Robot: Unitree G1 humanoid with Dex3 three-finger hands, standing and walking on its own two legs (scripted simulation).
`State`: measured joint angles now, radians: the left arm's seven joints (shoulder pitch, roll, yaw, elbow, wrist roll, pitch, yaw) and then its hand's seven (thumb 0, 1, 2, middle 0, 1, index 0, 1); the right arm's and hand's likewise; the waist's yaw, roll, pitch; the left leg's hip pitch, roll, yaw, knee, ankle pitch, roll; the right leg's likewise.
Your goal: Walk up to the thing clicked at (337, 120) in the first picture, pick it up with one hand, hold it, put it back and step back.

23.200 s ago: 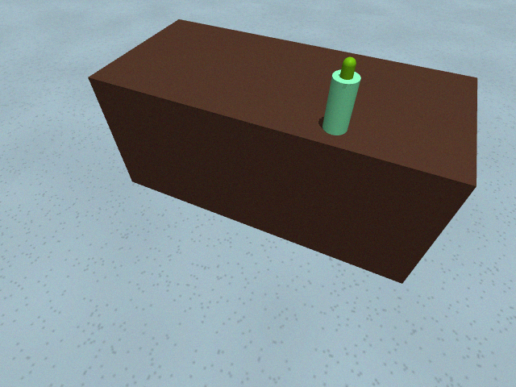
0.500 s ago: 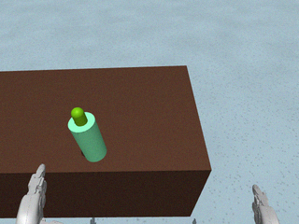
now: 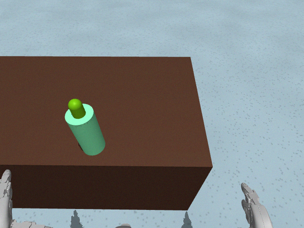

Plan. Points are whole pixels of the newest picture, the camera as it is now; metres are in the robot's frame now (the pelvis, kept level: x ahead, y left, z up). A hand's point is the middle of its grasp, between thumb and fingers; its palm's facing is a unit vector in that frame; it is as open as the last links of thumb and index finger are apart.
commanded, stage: home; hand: left
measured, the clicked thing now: (85, 126) +0.42 +0.24 -0.02
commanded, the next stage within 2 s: none
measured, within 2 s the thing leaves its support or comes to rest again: neither
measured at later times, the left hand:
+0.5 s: hand (83, 208) +0.19 +0.20 -0.06, palm faces +0.11 -0.97 -0.21, open 17.3 cm
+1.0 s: hand out of the picture +0.12 +0.25 -0.11, palm faces -0.06 -0.91 -0.40, open 17.4 cm
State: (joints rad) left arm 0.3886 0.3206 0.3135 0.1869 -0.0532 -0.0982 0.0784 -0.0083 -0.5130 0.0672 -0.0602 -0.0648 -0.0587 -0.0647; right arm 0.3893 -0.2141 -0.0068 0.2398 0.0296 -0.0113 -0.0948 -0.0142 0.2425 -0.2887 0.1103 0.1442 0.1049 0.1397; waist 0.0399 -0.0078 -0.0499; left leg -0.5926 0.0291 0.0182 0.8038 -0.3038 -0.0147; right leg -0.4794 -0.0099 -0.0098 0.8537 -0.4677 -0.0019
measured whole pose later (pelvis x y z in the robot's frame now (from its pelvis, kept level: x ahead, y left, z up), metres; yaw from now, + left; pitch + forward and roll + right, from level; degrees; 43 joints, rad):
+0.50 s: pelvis +0.02 +0.02 +0.00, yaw -1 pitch +6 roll -1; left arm 0.42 0.21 0.02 0.16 -0.03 0.01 0.10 -0.01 -0.52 0.07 -0.06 -0.06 -0.06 -0.06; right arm 0.33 -0.20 0.03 0.35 0.02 0.01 -0.09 0.01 -0.87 -0.89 0.20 0.30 0.20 0.30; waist -0.01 -0.02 -0.08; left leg -0.61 0.04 0.03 0.86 -0.36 0.01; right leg -0.47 0.00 0.00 0.84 -0.48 0.02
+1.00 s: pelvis +0.01 +0.01 +0.01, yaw +0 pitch +0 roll +0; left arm 0.31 0.36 -0.01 0.69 0.05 -0.03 0.03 -0.01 -0.53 0.06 -0.06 -0.06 -0.06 -0.06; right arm 0.22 -0.34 -0.03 0.81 -0.05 -0.01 0.02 0.01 -0.90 -0.91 0.21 0.31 0.20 0.30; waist -0.01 0.01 -0.01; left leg -0.44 0.03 0.03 0.77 -0.32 0.00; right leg -0.31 -0.01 0.00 0.79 -0.47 0.00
